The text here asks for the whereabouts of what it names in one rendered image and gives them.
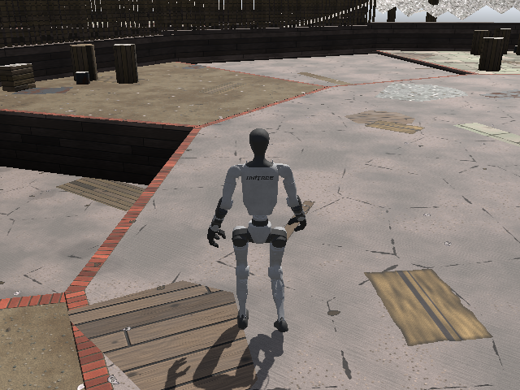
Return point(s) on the robot left upper arm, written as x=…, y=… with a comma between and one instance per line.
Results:
x=229, y=186

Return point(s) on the right robot thigh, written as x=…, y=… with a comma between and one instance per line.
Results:
x=277, y=245

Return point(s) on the robot right upper arm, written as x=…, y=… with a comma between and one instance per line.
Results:
x=289, y=184

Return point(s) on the robot left forearm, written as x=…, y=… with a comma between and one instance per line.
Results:
x=218, y=217

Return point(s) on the robot right shin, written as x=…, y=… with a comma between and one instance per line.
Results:
x=277, y=286

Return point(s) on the robot right forearm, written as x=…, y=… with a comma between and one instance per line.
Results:
x=298, y=211

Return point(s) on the left robot hand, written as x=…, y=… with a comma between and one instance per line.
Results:
x=211, y=235

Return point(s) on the right robot hand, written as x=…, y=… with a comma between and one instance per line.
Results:
x=298, y=228

